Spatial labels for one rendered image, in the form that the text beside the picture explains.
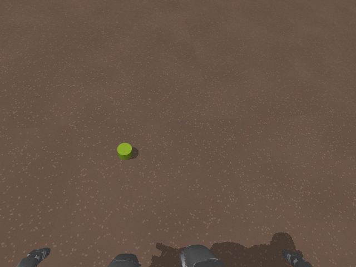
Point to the right robot hand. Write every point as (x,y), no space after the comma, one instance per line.
(295,259)

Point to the tin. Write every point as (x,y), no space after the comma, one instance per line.
(124,151)

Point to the left robot hand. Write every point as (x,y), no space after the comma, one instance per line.
(34,258)

